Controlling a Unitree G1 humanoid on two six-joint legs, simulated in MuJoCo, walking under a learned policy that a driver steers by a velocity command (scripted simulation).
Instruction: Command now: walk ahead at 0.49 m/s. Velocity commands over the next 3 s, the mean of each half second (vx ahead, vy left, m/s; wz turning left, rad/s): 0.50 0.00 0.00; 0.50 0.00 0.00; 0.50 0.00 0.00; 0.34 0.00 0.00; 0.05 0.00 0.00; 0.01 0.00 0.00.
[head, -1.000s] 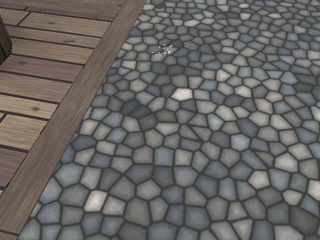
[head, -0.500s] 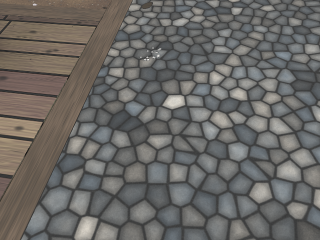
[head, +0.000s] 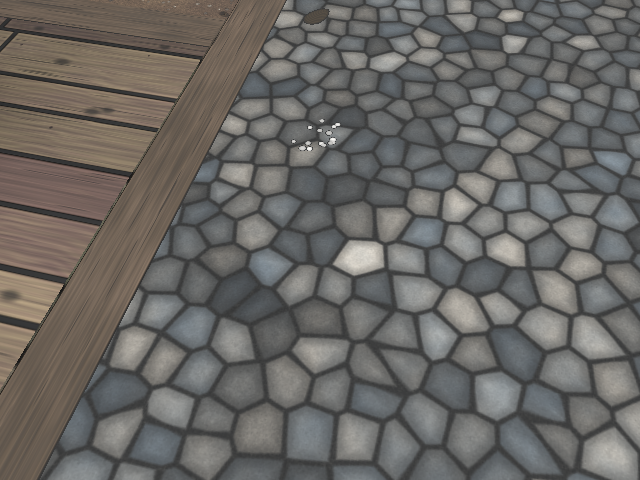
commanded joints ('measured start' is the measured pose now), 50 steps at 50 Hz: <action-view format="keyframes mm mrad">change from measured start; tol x16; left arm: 1 47 125 30 -72 -1 -8 -7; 22 -613 84 22 -272 10 28 -45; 25 -502 107 36 -245 11 14 -35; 28 -21 264 93 -116 56 -11 -4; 33 -252 94 57 -109 3 -9 -27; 50 46 127 44 28 14 -22 -1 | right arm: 1 434 -225 -78 94 15 7 -5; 4 236 -90 -43 78 20 -14 4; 29 572 -67 -15 193 56 -37 -15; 50 -98 -62 -17 -19 12 7 18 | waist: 1 -150 86 -320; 4 -45 -37 -6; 23 -103 65 41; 27 88 45 -171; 29 78 -238 -418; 33 -45 -39 -41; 50 17 -74 46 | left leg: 1 741 451 -855 -243 -244 259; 7 223 275 -366 -423 12 111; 22 570 270 -203 -357 424 49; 26 560 263 -155 -62 792 11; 27 427 227 -126 142 665 -8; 29 -99 -17 -101 769 -393 -61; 44 -189 161 -71 229 116 -124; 50 -199 126 -54 64 67 -84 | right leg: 1 -672 -7 81 831 -21 -11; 16 -730 -190 -46 153 489 67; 23 -722 -135 -66 -33 377 21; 27 -136 -94 -48 -165 336 -75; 29 284 -535 696 -313 231 -272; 34 -225 -325 230 -451 407 -124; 50 16 -317 69 -451 734 -111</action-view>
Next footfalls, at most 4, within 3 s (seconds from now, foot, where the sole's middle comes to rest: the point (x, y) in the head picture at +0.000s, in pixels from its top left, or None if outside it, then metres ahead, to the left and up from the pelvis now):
0.54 right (409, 472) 0.46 -0.12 -0.75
1.10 left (323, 336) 0.76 0.06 -0.75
1.68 right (392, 232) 1.06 -0.11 -0.75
2.12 left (320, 214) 1.12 0.08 -0.75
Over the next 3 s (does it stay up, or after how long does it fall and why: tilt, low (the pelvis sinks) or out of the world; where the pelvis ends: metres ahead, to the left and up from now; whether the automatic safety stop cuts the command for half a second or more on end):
stays up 1.06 -0.01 0.03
